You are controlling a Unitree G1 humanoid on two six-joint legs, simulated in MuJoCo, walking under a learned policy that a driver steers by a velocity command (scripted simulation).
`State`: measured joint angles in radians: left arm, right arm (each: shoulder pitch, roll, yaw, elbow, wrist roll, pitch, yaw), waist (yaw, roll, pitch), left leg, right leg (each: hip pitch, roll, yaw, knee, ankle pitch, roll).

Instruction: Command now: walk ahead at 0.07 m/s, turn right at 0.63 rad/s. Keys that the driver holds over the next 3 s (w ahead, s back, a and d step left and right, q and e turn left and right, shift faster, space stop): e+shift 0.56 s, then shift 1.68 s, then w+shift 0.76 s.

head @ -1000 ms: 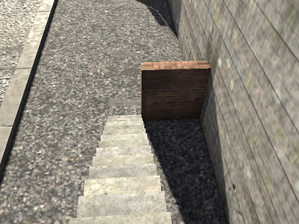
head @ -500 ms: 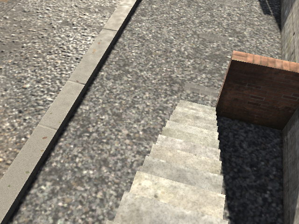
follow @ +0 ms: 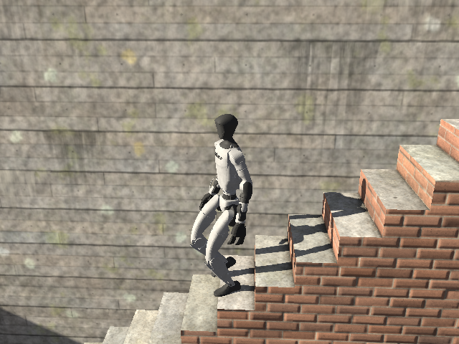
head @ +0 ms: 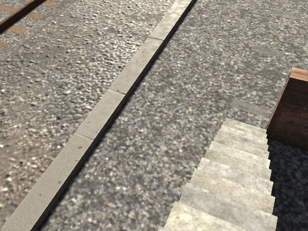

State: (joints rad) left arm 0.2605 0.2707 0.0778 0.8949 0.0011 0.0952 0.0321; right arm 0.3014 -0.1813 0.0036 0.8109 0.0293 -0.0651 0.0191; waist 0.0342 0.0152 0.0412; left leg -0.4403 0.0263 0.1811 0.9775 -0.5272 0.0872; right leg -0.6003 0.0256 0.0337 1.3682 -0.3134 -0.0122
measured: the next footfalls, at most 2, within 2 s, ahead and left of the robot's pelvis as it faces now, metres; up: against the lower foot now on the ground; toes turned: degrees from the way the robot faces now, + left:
right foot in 0.40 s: +0.10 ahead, -0.29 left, -0.19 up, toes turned -32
left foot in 0.92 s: +0.21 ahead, -0.05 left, -0.19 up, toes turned -40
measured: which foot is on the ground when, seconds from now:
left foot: down 0.00-0.40, up 0.42-0.90, down 0.92-1.00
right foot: up 0.00-0.38, down 0.40-1.00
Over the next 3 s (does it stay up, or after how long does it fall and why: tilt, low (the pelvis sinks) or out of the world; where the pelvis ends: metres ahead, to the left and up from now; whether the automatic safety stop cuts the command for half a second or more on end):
stays up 0.16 -0.18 -0.12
